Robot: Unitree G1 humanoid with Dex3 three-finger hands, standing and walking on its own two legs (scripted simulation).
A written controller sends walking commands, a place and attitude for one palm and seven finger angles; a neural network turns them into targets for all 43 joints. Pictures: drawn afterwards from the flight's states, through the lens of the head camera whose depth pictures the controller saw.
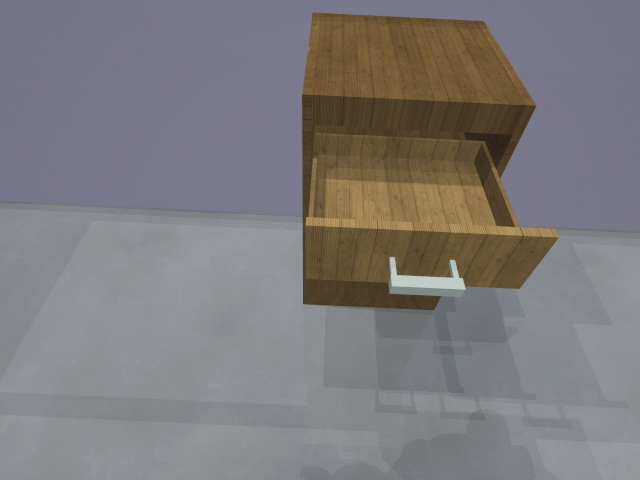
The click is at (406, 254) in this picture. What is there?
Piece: drawer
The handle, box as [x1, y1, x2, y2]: [388, 257, 465, 296]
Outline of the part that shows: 389,257 389,293 461,296 465,289 462,278 458,277 454,260 449,260 448,262 451,273 451,277 448,278 397,275 395,270 394,257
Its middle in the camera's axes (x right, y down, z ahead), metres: +0.19 +0.07 +0.70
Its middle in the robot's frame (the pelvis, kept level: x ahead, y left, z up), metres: +0.48 -0.16 -0.09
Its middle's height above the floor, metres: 0.67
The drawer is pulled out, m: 0.30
